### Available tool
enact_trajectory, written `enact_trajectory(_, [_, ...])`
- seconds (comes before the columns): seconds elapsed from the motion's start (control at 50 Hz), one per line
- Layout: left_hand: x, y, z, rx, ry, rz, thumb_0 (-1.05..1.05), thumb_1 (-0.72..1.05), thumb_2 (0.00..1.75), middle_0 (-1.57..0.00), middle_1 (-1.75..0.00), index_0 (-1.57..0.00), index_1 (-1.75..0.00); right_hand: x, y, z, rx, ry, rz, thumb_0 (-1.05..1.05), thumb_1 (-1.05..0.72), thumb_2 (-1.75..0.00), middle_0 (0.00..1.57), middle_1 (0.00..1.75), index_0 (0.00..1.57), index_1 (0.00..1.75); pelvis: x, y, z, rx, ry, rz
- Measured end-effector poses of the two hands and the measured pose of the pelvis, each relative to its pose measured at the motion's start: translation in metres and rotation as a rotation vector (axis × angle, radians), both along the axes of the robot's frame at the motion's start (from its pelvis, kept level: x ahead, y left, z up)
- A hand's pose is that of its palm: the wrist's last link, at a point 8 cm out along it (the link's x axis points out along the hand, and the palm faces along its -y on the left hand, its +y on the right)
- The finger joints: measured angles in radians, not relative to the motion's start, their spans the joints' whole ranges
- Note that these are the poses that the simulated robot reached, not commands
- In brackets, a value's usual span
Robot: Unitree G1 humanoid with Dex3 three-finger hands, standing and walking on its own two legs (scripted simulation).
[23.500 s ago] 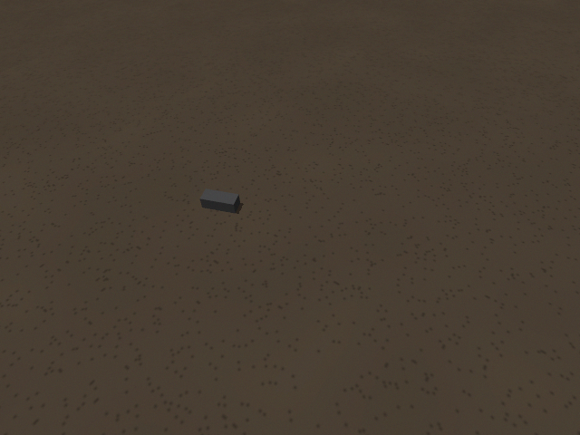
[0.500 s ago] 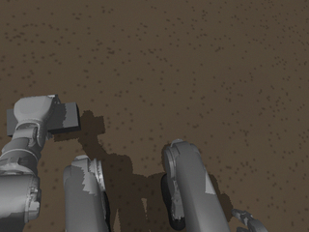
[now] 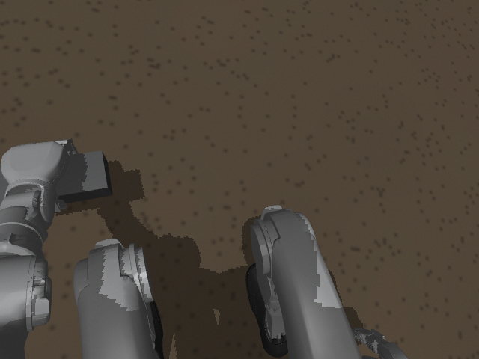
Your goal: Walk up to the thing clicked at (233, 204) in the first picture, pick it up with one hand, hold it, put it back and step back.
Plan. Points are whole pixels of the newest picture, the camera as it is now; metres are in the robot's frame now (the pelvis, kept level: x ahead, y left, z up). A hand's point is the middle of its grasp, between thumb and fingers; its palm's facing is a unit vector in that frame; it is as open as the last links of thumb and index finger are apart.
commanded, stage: lower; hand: left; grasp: from above
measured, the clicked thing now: (56, 181) +0.45 +0.26 -0.20
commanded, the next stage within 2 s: rest in 0.30 s
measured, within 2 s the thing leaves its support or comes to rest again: rests again in 1.02 s
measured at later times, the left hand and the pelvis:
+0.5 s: hand (65, 190) +0.44 +0.26 -0.24, palm faces -0.47 -0.05 -0.88, open 10.3 cm; pelvis +0.01 +0.00 -0.03, yaw -2 degrees
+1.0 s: hand (75, 187) +0.46 +0.25 -0.28, palm faces -0.47 -0.09 -0.88, open 10.3 cm; pelvis +0.01 +0.00 -0.05, yaw -5 degrees
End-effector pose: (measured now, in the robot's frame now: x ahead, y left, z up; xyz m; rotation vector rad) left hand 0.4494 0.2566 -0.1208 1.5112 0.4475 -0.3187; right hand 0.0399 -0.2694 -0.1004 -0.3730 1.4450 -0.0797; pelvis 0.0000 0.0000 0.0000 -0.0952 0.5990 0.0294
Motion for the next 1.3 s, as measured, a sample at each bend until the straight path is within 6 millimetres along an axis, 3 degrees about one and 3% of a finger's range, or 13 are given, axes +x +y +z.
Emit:
enact_trajectory(0.64, [0.006,0.0,-0.076,-0.021,0.014,0.007,0.0,-0.08,0.67,-0.59,-0.76,-0.63,-0.68,0.004,0.002,-0.023,-0.002,0.04,0.083,0.0,-0.9,-0.89,0.2,0.3,0.2,0.3,0.009,0.003,-0.038,-0.035,-0.034,-0.025])
enact_trajectory(0.86, [0.018,-0.003,-0.093,-0.043,-0.003,0.012,0.0,-0.08,0.67,-0.59,-0.76,-0.63,-0.67,-0.004,0.005,-0.026,0.03,0.073,0.127,0.0,-0.9,-0.89,0.2,0.3,0.2,0.3,0.011,0.003,-0.047,-0.053,-0.057,-0.04])
enact_trajectory(1.3, [0.014,0.0,-0.109,-0.052,-0.009,0.016,0.0,-0.08,0.67,-0.61,-0.74,-0.64,-0.66,-0.008,0.008,-0.012,0.026,0.078,0.201,0.0,-0.9,-0.9,0.2,0.3,0.2,0.3,0.009,0.008,-0.051,-0.086,-0.093,-0.053])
